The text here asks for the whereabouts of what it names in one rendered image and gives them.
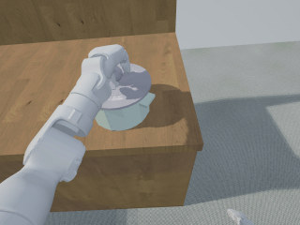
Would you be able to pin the lid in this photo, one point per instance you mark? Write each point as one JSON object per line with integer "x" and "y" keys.
{"x": 133, "y": 87}

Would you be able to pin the left robot forearm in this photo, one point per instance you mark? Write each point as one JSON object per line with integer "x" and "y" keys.
{"x": 76, "y": 115}

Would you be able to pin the knob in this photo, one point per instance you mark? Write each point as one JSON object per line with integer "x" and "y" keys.
{"x": 118, "y": 73}

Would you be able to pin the robot right hand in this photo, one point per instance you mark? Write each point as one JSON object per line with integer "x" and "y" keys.
{"x": 239, "y": 217}

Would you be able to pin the table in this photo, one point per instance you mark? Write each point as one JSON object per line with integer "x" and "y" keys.
{"x": 42, "y": 47}

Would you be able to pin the robot left hand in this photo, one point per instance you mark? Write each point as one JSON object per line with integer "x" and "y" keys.
{"x": 119, "y": 56}

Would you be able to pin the pot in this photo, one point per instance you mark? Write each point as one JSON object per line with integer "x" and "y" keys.
{"x": 123, "y": 119}

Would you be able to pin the left robot upper arm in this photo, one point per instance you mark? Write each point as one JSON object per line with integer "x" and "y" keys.
{"x": 26, "y": 197}

